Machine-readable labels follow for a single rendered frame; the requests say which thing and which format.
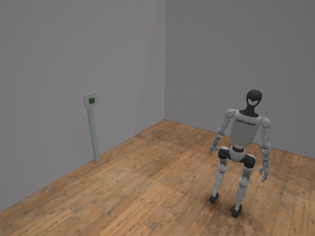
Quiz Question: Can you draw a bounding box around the robot left forearm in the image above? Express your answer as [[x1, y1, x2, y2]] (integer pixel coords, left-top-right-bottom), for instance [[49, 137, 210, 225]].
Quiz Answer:
[[212, 128, 222, 147]]

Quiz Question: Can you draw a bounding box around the humanoid robot head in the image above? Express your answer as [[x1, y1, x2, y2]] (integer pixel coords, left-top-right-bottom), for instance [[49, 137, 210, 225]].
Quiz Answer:
[[239, 89, 263, 118]]

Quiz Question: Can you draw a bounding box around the left robot hand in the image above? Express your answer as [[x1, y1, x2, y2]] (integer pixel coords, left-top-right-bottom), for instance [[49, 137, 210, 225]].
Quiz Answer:
[[210, 145, 219, 155]]

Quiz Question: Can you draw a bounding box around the button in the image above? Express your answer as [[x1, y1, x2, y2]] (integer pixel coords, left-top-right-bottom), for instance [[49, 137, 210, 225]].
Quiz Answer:
[[89, 97, 95, 104]]

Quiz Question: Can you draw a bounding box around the right robot hand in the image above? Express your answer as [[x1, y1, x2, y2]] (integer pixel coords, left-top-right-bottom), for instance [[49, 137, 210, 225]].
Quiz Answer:
[[259, 167, 270, 182]]

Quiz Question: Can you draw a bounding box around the panel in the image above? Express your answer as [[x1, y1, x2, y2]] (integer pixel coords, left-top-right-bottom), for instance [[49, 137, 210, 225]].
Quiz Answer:
[[83, 92, 100, 161]]

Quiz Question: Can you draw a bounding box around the robot left upper arm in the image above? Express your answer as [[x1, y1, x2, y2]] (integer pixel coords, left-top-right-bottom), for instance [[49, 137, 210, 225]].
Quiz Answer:
[[218, 109, 237, 136]]

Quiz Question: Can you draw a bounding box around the robot right forearm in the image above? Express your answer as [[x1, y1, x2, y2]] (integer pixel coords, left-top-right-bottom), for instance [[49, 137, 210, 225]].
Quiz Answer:
[[261, 142, 271, 168]]

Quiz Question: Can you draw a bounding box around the left robot shin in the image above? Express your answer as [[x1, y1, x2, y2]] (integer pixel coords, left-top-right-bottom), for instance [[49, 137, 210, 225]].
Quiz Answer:
[[212, 164, 224, 197]]

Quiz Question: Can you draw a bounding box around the robot right upper arm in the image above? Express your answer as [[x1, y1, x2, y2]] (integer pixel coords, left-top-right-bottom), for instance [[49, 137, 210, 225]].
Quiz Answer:
[[259, 116, 272, 149]]

